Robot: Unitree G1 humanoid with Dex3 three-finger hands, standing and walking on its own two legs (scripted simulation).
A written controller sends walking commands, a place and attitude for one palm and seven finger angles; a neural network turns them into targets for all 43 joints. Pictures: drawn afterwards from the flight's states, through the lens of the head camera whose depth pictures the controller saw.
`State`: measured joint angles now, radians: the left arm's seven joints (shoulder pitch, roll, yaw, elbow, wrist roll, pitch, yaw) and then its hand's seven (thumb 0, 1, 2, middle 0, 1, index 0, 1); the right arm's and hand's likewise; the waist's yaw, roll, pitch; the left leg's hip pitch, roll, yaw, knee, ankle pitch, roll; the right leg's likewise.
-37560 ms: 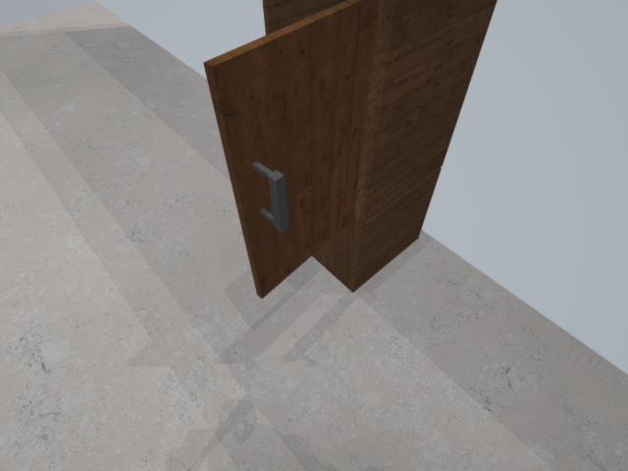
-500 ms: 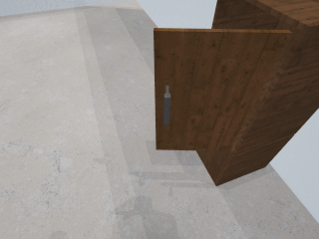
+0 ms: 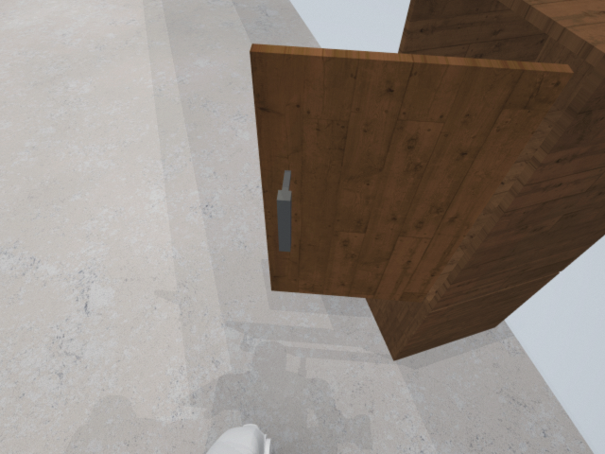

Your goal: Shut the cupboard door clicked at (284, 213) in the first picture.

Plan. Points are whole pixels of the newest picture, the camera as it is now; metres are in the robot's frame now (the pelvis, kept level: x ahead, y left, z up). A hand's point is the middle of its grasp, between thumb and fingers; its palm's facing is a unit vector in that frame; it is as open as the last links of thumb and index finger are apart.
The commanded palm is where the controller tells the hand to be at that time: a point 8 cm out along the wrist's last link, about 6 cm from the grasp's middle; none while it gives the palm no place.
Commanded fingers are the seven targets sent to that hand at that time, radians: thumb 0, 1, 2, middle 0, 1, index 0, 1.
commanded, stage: shuffle to correct the standing spot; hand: left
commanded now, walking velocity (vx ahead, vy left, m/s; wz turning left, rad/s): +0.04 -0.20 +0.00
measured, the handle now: (286, 213) +0.46 +0.08 +0.01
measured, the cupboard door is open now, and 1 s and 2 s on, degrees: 68 68 68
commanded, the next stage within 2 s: come to a stop and stand still in 0.28 s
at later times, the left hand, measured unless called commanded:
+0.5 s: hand out of the picture +0.13 +0.08 -0.17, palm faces +0.00 -0.97 -0.24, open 7.4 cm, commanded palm none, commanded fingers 0.00 0.90 0.90 -0.20 -0.30 -0.20 -0.30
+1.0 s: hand out of the picture +0.06 +0.04 -0.16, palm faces +0.09 -0.97 -0.24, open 7.4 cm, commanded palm none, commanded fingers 0.00 0.90 0.90 -0.20 -0.30 -0.20 -0.30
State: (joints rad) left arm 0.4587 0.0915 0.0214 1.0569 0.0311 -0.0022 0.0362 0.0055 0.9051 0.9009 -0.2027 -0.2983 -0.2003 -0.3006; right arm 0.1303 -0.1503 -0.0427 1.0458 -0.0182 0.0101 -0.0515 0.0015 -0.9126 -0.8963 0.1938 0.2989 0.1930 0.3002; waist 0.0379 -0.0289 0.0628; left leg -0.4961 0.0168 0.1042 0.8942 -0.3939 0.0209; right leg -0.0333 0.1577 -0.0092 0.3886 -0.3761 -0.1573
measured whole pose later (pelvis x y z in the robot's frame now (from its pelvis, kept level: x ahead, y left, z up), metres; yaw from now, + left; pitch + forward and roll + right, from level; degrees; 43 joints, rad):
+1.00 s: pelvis +0.04 -0.15 +0.01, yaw +2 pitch +0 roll +2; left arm 0.26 0.16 0.03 0.99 0.03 0.01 0.03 0.01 0.91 0.90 -0.20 -0.30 -0.20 -0.30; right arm 0.16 -0.19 -0.06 0.99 -0.02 0.06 -0.01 0.00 -0.93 -0.90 0.20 0.30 0.20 0.30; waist 0.03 -0.01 0.08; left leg -0.38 -0.02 0.02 0.91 -0.44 -0.04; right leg -0.23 -0.05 -0.07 0.52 -0.28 -0.02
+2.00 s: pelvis +0.06 -0.11 +0.01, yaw +1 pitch +0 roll +0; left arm 0.27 0.15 0.01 1.14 0.01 0.00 0.04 0.01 0.92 0.90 -0.20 -0.30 -0.20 -0.30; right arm 0.30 -0.09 -0.01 1.17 -0.01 -0.01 -0.03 0.00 -0.92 -0.90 0.20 0.30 0.20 0.30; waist 0.01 -0.03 0.04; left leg -0.11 0.01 0.06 0.40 -0.29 0.00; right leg -0.15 -0.07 -0.06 0.41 -0.25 0.04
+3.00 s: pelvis +0.04 -0.14 +0.01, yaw +0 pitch -1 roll +1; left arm 0.26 0.15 -0.01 1.11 0.01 -0.01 0.03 0.01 0.91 0.90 -0.20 -0.30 -0.20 -0.30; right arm 0.30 -0.16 0.01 1.10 -0.01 -0.01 -0.01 0.00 -0.91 -0.90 0.19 0.30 0.19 0.30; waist 0.00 0.04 0.04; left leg -0.15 0.05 0.07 0.45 -0.29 -0.03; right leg -0.22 -0.04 -0.05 0.51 -0.28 0.00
